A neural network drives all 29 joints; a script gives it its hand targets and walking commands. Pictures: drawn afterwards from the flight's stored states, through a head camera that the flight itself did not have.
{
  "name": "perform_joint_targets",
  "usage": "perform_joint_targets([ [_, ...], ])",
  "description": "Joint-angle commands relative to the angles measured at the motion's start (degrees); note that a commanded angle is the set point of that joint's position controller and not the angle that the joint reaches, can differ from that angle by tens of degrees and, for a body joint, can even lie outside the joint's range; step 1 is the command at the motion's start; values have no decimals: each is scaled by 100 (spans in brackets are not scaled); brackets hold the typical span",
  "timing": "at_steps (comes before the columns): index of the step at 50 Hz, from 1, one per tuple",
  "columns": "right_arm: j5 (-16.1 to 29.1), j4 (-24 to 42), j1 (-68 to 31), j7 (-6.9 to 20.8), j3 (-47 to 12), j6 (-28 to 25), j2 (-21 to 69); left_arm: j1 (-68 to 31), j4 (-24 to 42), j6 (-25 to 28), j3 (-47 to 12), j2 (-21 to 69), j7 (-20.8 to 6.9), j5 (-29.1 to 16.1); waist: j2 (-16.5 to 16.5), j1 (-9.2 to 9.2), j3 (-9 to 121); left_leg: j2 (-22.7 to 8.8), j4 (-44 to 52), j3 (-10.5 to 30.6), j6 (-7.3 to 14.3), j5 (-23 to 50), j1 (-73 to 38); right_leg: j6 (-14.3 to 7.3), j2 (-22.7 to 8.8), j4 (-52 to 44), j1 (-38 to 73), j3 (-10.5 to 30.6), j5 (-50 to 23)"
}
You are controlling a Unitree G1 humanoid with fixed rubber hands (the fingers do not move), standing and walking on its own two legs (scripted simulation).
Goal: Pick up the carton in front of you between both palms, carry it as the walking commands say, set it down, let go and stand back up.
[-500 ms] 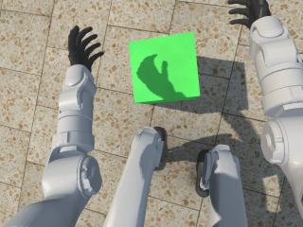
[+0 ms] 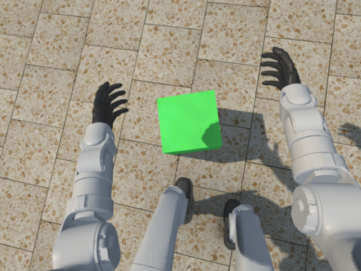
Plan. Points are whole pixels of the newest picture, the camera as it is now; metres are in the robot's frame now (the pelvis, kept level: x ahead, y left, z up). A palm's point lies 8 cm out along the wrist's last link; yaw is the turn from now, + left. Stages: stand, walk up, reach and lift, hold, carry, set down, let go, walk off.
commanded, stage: let go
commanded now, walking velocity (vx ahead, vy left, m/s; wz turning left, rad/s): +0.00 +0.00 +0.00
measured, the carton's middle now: (190, 126) +0.45 +0.12 -0.53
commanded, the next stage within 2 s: stand in 1.24 s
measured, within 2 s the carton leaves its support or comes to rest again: neither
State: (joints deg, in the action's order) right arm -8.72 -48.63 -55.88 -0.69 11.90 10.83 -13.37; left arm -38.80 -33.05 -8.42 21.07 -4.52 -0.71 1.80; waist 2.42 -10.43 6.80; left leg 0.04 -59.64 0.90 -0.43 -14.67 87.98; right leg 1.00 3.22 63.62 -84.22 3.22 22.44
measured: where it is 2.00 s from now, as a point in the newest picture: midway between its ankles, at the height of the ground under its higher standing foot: (204, 220)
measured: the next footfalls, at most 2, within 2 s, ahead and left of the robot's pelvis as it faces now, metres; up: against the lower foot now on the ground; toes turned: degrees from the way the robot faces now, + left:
none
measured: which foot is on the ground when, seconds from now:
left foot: down 0.00-1.00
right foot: down 0.00-1.00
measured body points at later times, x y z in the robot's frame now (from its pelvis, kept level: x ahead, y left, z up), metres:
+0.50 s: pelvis +0.07 +0.01 +0.10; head +0.20 +0.00 +0.53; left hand +0.25 +0.26 +0.02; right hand +0.36 -0.17 -0.01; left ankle +0.09 +0.12 -0.62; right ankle +0.04 -0.12 -0.62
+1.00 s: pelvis +0.09 -0.02 +0.12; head +0.10 -0.02 +0.57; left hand +0.26 +0.22 +0.04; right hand +0.26 -0.25 +0.04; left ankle +0.09 +0.12 -0.62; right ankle +0.04 -0.12 -0.62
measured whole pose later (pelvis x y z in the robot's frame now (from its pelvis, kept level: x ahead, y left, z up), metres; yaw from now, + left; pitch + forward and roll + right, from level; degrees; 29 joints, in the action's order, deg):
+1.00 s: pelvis +0.09 -0.02 +0.12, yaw +3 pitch -2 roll +1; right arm 1.2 -26.3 14.1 1.9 1.5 3.9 -12.4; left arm 12.0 -24.0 -8.6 2.1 -12.8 -2.6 1.4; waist 1.5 -0.2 -3.0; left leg 0.3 -24.7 2.8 -1.6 -12.7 10.3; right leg -1.6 1.7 25.7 -5.0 1.9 18.8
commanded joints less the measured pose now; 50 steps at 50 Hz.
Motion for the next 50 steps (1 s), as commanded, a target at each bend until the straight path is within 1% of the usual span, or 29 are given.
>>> perform_joint_targets([
  [1, -124, 1191, 23, -324, 138, -187, 129, 279, 772, 215, -116, -818, -259, 142, 438, -197, 5400, 340, 465, -572, -151, 2661, -4577, 125, 307, -1027, 2997, -282, -1803],
  [3, -104, 1637, 477, -501, 115, -270, 318, 634, 857, 287, -303, -907, -397, 147, 353, -130, 4916, 309, 703, -477, -112, 2432, -4894, 143, 286, -1342, 3093, -282, -1526],
  [6, 7, 2115, 1119, -675, 39, -383, 412, 1205, 939, 376, -654, -1060, -547, 21, 222, -30, 4099, 236, 1064, -339, -89, 1864, -5346, 137, 241, -1781, 3236, -289, -933],
  [9, 129, 2255, 1825, -720, -51, -498, 428, 1878, 928, 455, -1026, -1143, -642, -163, 92, 62, 3359, 173, 1401, -207, -85, 1419, -5822, 111, 191, -2103, 3397, -324, -515],
  [11, 219, 2221, 2326, -687, -125, -589, 427, 2360, 930, 517, -1250, -1173, -667, -259, -11, 111, 2952, 147, 1604, -119, -88, 1337, -6197, 86, 157, -2268, 3540, -345, -421],
  [13, 309, 2151, 2820, -617, -208, -692, 413, 2838, 988, 581, -1436, -1180, -653, -317, -125, 152, 2595, 129, 1795, -32, -101, 1435, -6601, 50, 122, -2424, 3702, -348, -432],
  [15, 371, 2070, 3287, -538, -253, -804, 378, 3276, 1096, 652, -1585, -1166, -611, -354, -250, 202, 2304, 121, 1959, 47, -122, 1682, -7002, 10, 97, -2572, 3861, -340, -520],
  [19, 428, 2001, 4172, -397, -294, -1017, 272, 4080, 1456, 778, -1799, -1099, -498, -401, -506, 281, 1904, 115, 2214, 173, -174, 2499, -7859, -67, 92, -2910, 4214, -315, -805],
  [21, 444, 2022, 4555, -340, -317, -1099, 188, 4373, 1620, 820, -1860, -1109, -452, -416, -548, 363, 1689, 111, 2335, 223, -188, 2834, -8182, -91, 92, -3112, 4435, -305, -968],
  [23, 457, 2065, 4885, -292, -353, -1154, 106, 4571, 1724, 845, -1895, -1141, -421, -438, -501, 468, 1457, 107, 2466, 248, -190, 2973, -8338, -101, 81, -3301, 4775, -292, -1150],
  [26, 473, 2177, 5338, -222, -418, -1186, 31, 4800, 1762, 851, -1914, -1207, -400, -472, -314, 614, 1154, 118, 2677, 217, -177, 2980, -8387, -84, 37, -3545, 5453, -265, -1513],
  [31, 545, 2411, 5973, -73, -581, -1136, -44, 5004, 1568, 809, -1875, -1296, -385, -449, 37, 838, 670, 184, 3036, 103, -143, 2726, -8372, 0, -93, -3870, 6489, -176, -2232],
  [34, 651, 2531, 6319, 48, -708, -1066, -114, 5113, 1433, 753, -1820, -1338, -362, -392, 98, 916, 382, 257, 3239, 50, -128, 2551, -8416, 49, -173, -4031, 6897, -124, -2610],
  [37, 787, 2659, 6552, 173, -841, -985, -170, 5211, 1324, 676, -1761, -1367, -332, -296, 21, 921, 102, 326, 3423, 14, -116, 2412, -8511, 79, -228, -4189, 7172, -89, -2868],
  [39, 862, 2735, 6626, 246, -908, -924, -190, 5232, 1264, 616, -1718, -1391, -319, -228, -49, 899, -110, 367, 3514, -15, -102, 2268, -8560, 90, -250, -4281, 7273, -72, -2908],
  [42, 926, 2847, 6658, 335, -956, -818, -218, 5194, 1217, 512, -1661, -1425, -315, -147, -115, 880, -419, 415, 3600, -71, -74, 1975, -8654, 87, -270, -4402, 7313, -61, -2766],
  [46, 923, 2964, 6611, 401, -937, -672, -250, 5050, 1244, 371, -1630, -1428, -329, -83, -92, 894, -749, 437, 3621, -145, -51, 1549, -8796, 63, -287, -4504, 7218, -66, -2343],
  [47, 1029, 2637, 6788, 293, -914, -818, -234, 4811, 1505, 74, -1577, -1604, -179, 25, -236, 885, -462, 557, 3426, -218, -89, 1418, -8501, 86, -322, -4334, 7437, 8, -2853],
  [48, 1020, 2709, 6792, 239, -984, -823, -220, 4920, 1477, -27, -1630, -1605, -130, 5, -57, 928, -523, 553, 3382, -202, -73, 1326, -8400, 118, -314, -4187, 7454, -26, -3002],
  [50, 1020, 2734, 6721, 199, -991, -794, -261, 4943, 1496, -130, -1680, -1564, -90, -15, 7, 931, -647, 553, 3330, -203, -76, 1133, -8344, 139, -319, -4155, 7365, -72, -2816],
])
